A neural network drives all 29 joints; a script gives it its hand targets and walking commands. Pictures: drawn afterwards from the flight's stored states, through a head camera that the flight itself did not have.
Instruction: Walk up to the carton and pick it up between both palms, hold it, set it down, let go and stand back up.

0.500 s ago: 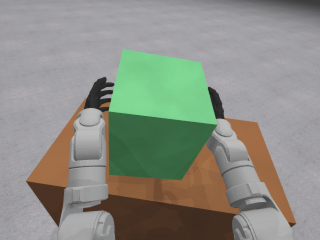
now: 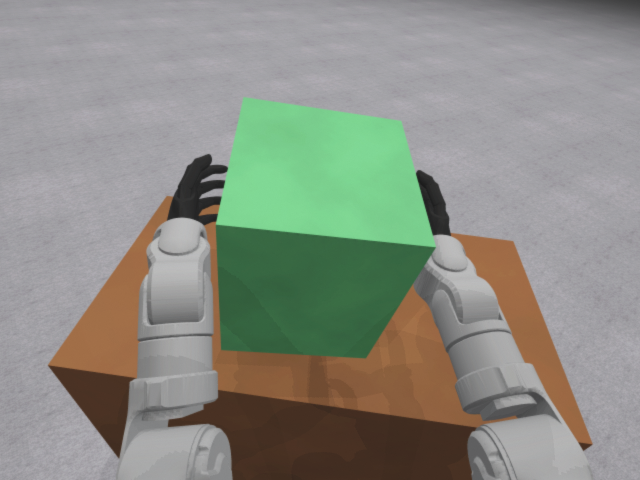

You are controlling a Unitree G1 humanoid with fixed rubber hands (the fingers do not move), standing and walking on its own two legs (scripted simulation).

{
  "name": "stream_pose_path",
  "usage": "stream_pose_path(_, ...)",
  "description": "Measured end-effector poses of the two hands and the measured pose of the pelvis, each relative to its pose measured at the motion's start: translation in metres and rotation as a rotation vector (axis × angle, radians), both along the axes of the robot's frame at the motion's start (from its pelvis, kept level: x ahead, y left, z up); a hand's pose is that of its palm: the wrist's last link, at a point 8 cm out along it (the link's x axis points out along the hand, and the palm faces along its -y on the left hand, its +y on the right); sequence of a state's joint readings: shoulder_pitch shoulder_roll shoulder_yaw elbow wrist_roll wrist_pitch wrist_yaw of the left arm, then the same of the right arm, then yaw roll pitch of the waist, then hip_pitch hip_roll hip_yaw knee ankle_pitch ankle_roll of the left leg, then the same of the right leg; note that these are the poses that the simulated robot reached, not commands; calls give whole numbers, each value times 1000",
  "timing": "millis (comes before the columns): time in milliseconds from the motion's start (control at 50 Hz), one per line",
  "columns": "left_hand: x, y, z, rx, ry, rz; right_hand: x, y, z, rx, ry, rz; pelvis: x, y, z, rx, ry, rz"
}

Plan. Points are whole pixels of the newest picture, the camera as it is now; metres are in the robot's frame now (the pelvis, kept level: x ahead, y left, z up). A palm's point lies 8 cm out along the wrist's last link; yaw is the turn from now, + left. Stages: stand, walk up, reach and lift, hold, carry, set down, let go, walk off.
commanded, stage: hold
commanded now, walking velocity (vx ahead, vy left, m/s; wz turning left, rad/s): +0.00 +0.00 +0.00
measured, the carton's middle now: (309, 237) +0.39 +0.01 +0.14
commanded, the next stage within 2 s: none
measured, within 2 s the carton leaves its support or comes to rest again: neither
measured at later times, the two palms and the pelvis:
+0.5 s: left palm (186, 218) +0.36 +0.16 +0.19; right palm (428, 238) +0.36 -0.14 +0.16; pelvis +0.00 +0.00 +0.00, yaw +0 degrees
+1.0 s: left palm (187, 227) +0.35 +0.15 +0.18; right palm (429, 244) +0.35 -0.14 +0.16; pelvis +0.00 +0.00 +0.00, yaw +1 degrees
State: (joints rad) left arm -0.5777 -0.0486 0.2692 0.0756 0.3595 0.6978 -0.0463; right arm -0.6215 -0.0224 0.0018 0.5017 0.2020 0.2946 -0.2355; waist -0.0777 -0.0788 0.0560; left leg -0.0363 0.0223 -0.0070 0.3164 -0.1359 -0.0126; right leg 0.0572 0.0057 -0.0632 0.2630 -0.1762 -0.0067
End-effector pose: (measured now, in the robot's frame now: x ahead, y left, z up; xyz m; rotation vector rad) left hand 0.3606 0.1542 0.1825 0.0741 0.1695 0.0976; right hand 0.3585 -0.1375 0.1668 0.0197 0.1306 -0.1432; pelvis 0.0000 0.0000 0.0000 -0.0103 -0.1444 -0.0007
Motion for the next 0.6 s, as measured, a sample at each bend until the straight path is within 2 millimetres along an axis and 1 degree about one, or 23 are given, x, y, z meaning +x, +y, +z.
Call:
stream_pose_path(240, -6, 6, -3, 9, 8, 10, -4, 6, -7, 16, 9, 8, -2, 0, 0, -1, 2, 13)
stream_pose_path(360, -3, 3, 0, 12, 13, 1, -4, 4, -8, 20, 14, -3, -5, 1, 0, 1, 8, 10)
stream_pose_path(480, 1, 2, 4, 10, 3, -6, -2, 2, -4, 14, 3, -9, -5, 2, 0, 1, 9, 2)
stream_pose_path(600, 3, 4, 2, 0, 6, -1, 1, 4, -2, -1, 7, -4, -2, 1, 1, 2, 15, -3)
